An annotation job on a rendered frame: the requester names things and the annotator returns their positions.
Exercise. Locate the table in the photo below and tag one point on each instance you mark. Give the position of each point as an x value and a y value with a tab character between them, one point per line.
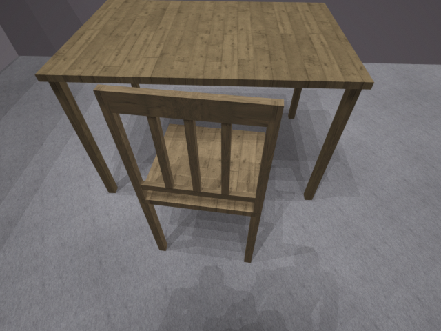
210	43

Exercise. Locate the chair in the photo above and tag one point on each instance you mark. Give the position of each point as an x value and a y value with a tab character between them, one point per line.
200	168

